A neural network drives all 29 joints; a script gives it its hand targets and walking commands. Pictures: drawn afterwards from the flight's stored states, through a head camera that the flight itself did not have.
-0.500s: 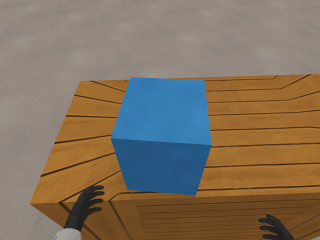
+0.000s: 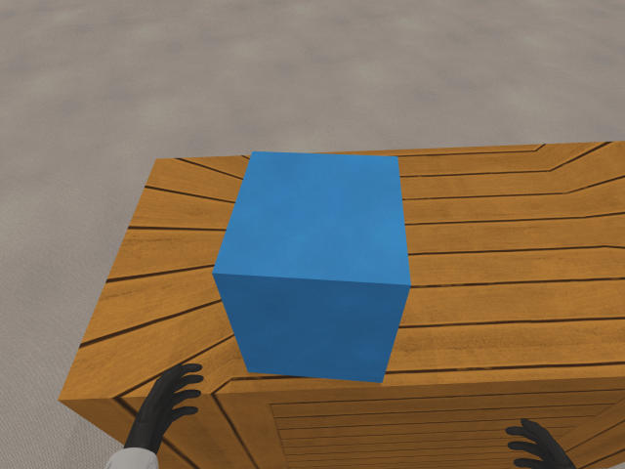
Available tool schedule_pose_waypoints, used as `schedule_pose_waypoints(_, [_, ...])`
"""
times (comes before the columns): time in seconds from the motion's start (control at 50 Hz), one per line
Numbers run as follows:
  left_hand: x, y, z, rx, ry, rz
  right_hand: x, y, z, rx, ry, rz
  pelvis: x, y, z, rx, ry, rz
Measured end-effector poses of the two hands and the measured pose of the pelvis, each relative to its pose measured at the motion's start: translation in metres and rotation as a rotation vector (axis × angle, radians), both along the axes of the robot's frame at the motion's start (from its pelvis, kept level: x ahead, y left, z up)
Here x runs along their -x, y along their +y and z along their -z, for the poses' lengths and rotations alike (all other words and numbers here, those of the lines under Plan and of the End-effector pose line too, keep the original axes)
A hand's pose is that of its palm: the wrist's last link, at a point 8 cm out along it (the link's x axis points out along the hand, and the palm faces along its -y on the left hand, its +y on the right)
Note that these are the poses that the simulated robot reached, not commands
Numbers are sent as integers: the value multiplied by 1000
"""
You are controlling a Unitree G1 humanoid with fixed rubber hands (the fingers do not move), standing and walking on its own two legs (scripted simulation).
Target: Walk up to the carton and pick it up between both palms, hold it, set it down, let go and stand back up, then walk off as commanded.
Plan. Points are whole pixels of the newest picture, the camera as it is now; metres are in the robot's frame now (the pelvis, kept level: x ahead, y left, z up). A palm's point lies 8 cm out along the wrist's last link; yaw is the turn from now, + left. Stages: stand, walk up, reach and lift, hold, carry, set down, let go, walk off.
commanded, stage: walk off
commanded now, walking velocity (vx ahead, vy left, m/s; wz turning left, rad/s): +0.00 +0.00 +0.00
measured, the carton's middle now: (318, 270) +0.37 +0.01 +0.04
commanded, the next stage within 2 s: none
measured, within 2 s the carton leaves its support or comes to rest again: neither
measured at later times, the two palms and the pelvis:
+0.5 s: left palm (139, 439) +0.17 +0.23 -0.03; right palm out of the picture +0.05 -0.26 -0.09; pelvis -0.06 +0.04 -0.01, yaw -1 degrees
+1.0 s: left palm out of the picture -0.04 +0.26 -0.10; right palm out of the picture -0.13 -0.35 -0.13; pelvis -0.20 -0.02 -0.03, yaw -2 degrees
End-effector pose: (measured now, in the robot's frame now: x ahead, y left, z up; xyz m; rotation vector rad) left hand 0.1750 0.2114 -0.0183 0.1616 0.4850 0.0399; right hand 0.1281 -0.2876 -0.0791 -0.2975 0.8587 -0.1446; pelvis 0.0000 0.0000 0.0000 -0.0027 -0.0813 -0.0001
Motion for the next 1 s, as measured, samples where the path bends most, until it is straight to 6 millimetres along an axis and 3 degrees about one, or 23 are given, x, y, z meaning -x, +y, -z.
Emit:
schedule_pose_waypoints(0.14, [0, 0, 0, -2, -3, 4, 1, -2, 1, 7, 8, 2, 1, 0, 1, 2, 4, 2])
schedule_pose_waypoints(0.32, [2, 9, 4, 28, -49, 97, 26, 4, 5, 70, 88, 35, 10, 20, 6, 32, 41, 2])
schedule_pose_waypoints(0.46, [4, 14, 9, 50, -113, 158, 64, 26, 9, 93, 121, 41, 45, 36, 12, 25, 54, 23])
schedule_pose_waypoints(0.56, [9, 16, 8, 13, -84, 117, 99, 12, 5, 135, 142, 39, 72, 32, 13, 17, 36, 24])
schedule_pose_waypoints(0.6, [21, 21, 15, -25, -46, 95, 109, 0, 3, 157, 132, 39, 84, 28, 15, 7, 31, 30])
schedule_pose_waypoints(0.66, [52, 37, 42, -98, 94, 46, 124, -18, 5, 178, 115, 42, 102, 18, 21, -16, 27, 45])
schedule_pose_waypoints(0.78, [139, 52, 86, -215, 320, -18, 156, -50, 34, 175, 138, 25, 146, -6, 42, -42, 6, 41])
schedule_pose_waypoints(0.86, [194, 52, 95, -263, 438, -43, 185, -53, 51, 126, 188, 47, 170, -16, 42, -43, -28, 42])
schedule_pose_waypoints(0.92, [211, 51, 90, -287, 465, -55, 209, -57, 57, 108, 231, 58, 182, -21, 38, -49, -7, 41])
schedule_pose_waypoints(1.0, [213, 45, 81, -297, 465, -44, 255, -65, 54, 122, 340, 60, 201, -24, 28, -49, 44, 40])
